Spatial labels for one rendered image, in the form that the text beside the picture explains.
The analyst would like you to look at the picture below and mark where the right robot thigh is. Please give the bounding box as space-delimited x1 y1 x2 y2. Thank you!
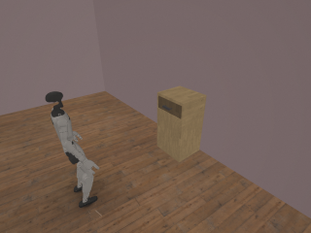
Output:
68 152 93 182

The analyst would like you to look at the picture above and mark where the robot left hand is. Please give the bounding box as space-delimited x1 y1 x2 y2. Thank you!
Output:
73 131 83 142

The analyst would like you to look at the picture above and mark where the right robot upper arm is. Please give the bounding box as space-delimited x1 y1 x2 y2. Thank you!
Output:
56 116 72 148

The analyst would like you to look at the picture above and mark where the drawer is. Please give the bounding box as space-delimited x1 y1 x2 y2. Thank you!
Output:
158 95 182 119

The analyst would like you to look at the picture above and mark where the robot right forearm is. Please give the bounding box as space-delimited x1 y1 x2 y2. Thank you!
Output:
64 141 87 163

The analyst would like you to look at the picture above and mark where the cabinet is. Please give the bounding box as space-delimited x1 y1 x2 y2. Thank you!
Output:
156 85 207 162

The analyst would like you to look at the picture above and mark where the handle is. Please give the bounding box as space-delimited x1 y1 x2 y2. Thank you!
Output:
162 105 172 111

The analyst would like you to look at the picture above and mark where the robot right hand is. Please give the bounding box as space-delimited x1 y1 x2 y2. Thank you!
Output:
84 159 100 175

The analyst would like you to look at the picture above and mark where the robot torso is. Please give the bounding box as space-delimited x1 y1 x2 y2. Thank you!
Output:
51 109 77 157

